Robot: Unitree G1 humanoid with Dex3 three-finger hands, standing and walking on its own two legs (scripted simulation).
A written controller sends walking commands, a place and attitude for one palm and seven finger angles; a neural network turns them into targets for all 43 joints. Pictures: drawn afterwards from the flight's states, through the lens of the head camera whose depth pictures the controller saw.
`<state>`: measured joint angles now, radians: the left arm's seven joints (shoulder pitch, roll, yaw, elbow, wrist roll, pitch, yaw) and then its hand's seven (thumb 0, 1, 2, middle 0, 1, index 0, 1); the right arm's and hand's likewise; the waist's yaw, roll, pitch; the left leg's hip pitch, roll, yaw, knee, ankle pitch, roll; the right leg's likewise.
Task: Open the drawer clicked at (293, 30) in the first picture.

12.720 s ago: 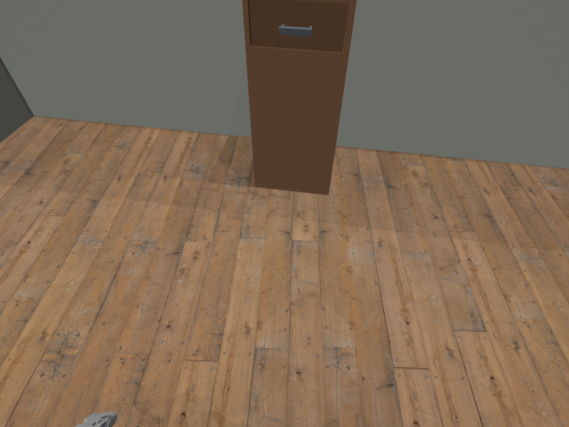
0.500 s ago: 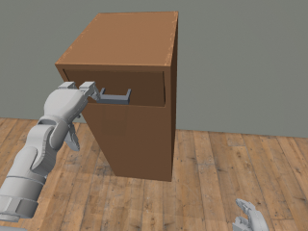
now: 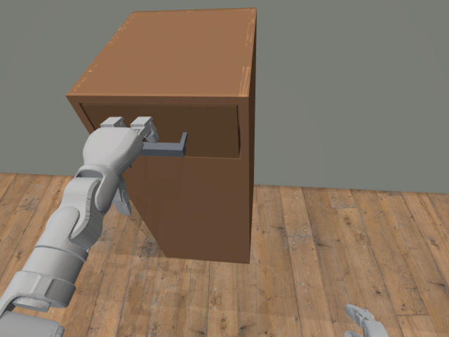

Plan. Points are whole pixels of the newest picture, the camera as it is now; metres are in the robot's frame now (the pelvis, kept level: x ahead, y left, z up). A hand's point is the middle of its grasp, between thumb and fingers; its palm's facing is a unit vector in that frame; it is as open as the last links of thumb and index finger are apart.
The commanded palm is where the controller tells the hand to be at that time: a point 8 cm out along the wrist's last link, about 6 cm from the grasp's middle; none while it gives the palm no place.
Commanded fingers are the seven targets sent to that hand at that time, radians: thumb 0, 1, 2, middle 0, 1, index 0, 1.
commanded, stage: move the hooked fingers above the handle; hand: left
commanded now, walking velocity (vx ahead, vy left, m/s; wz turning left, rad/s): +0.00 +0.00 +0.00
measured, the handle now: (161, 142) +0.50 +0.21 +0.04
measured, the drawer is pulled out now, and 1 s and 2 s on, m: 0.00 0.00 0.00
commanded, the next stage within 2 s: none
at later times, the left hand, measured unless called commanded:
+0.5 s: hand (153, 157) +0.42 +0.19 +0.08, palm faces -0.07 -0.04 -1.00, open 13.8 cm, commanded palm +0.41 +0.21 +0.16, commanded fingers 0.00 -0.50 0.30 -0.30 -1.20 -0.30 -1.20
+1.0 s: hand (154, 153) +0.42 +0.19 +0.09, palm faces -0.02 -0.04 -1.00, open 13.8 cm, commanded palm +0.41 +0.21 +0.16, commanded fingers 0.00 -0.50 0.30 -0.30 -1.20 -0.30 -1.20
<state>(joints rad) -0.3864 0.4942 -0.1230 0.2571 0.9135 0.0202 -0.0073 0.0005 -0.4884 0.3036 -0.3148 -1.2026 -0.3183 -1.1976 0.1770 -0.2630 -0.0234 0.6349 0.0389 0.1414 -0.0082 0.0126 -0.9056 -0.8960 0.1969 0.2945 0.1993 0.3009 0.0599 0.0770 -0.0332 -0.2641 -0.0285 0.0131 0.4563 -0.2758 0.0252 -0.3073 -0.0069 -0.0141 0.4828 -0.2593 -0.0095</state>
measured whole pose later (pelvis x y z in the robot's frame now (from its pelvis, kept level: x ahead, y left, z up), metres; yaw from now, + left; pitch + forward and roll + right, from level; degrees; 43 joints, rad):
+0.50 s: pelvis +0.01 +0.00 +0.00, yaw +0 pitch +8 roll +0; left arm -0.55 0.46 -0.17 0.48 0.94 -0.03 -0.01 0.00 -0.49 0.30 -0.32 -1.20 -0.32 -1.20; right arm 0.22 -0.27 -0.04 0.65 0.03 0.16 -0.03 0.01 -0.91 -0.90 0.20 0.29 0.20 0.30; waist 0.02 0.06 -0.05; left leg -0.33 -0.02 0.01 0.51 -0.31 0.02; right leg -0.37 0.00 -0.02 0.53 -0.29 -0.02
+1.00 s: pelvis +0.00 -0.01 -0.01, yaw -1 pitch +8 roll +1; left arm -0.57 0.48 -0.08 0.61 0.98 -0.10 0.06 0.00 -0.49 0.30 -0.32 -1.20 -0.32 -1.20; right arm 0.27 -0.27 -0.05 0.66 0.04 0.16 -0.04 0.01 -0.91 -0.90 0.20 0.29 0.20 0.30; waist -0.01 0.05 -0.07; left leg -0.36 0.00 0.03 0.53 -0.31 0.01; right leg -0.41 0.02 0.00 0.55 -0.29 -0.03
